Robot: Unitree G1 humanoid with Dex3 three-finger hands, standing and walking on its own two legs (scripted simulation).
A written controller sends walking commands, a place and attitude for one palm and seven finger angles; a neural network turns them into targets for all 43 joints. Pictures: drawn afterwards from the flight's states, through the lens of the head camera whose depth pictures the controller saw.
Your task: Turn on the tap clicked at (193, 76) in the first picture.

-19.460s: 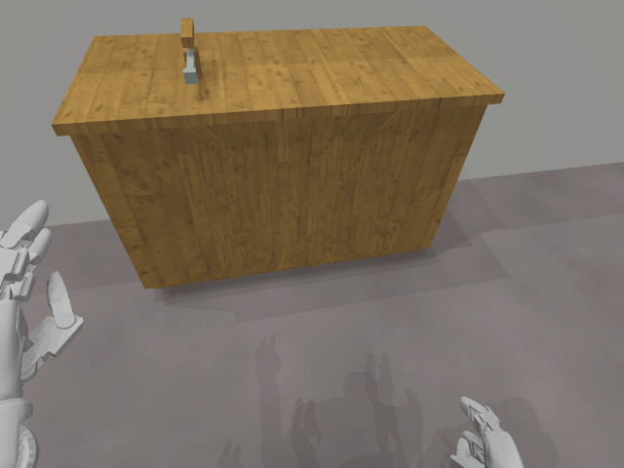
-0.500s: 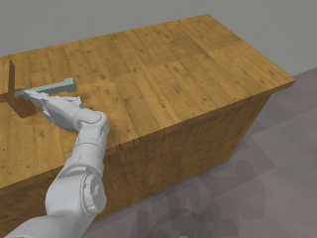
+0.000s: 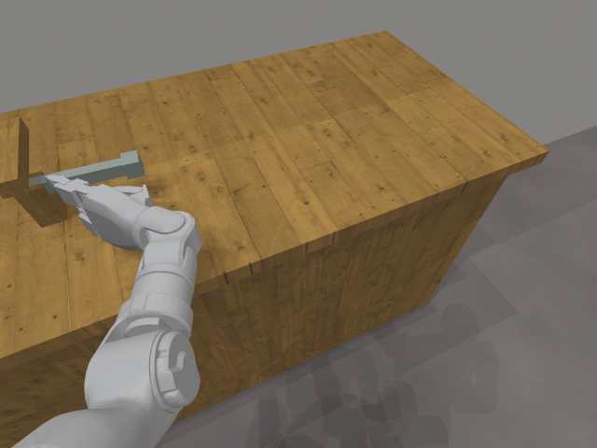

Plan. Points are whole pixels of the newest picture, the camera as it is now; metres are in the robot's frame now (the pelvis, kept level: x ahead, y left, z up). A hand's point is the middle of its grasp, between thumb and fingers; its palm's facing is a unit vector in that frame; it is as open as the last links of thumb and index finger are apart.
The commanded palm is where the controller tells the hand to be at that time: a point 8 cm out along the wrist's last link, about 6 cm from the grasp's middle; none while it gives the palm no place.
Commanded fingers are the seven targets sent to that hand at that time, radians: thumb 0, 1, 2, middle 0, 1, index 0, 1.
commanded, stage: lift the hand up off the lever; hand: left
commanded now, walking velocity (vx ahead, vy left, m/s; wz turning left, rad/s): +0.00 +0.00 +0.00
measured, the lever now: (132, 164) +0.51 +0.23 +0.10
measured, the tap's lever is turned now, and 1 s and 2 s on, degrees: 86 86 86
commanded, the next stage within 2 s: draw the hand back beside the body in 1.84 s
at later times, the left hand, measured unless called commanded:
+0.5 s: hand (135, 179) +0.46 +0.21 +0.12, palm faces +0.84 -0.53 -0.12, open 7.9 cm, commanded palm +0.40 +0.22 +0.14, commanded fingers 0.00 0.90 0.90 -0.15 -0.15 -0.15 -0.15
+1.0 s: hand (118, 172) +0.43 +0.21 +0.16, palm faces +0.83 -0.55 -0.11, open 7.8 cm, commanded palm +0.38 +0.23 +0.16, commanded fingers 0.00 0.90 0.90 -0.15 -0.15 -0.15 -0.15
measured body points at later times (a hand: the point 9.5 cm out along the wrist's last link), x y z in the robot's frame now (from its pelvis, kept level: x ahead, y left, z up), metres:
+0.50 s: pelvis +0.02 +0.01 +0.01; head +0.05 -0.01 +0.46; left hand +0.41 +0.23 +0.13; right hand +0.10 -0.24 -0.13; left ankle +0.01 +0.14 -0.71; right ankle +0.03 -0.07 -0.71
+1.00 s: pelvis +0.02 +0.01 +0.02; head +0.02 -0.01 +0.47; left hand +0.38 +0.24 +0.17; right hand +0.19 -0.22 -0.10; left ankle +0.01 +0.14 -0.71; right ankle +0.03 -0.07 -0.71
